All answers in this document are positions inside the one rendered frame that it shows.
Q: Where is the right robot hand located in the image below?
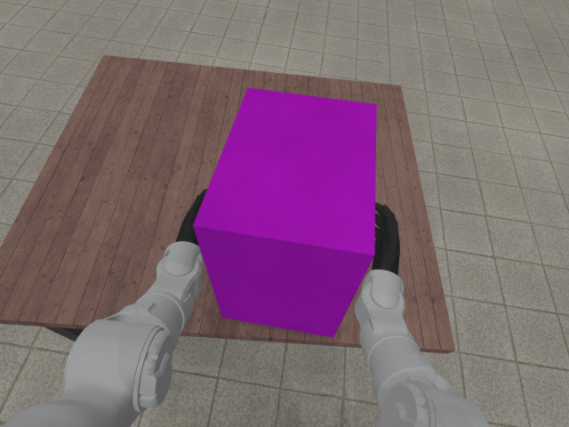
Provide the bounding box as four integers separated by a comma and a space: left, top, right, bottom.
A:
372, 202, 400, 275

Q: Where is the robot right forearm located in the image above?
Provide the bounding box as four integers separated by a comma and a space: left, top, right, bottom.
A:
355, 270, 465, 409

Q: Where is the left robot hand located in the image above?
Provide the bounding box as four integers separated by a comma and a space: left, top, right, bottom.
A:
176, 189, 207, 246

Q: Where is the robot left forearm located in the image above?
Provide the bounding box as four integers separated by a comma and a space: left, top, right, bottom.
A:
63, 241, 204, 391

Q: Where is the carton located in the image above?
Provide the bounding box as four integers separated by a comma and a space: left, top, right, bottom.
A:
193, 88, 377, 338

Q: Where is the robot left upper arm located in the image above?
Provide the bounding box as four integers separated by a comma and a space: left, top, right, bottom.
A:
1, 319, 173, 427

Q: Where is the robot right upper arm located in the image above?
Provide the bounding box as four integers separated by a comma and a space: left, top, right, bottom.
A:
379, 380, 489, 427

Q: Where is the table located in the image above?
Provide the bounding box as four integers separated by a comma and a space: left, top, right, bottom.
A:
0, 55, 456, 354

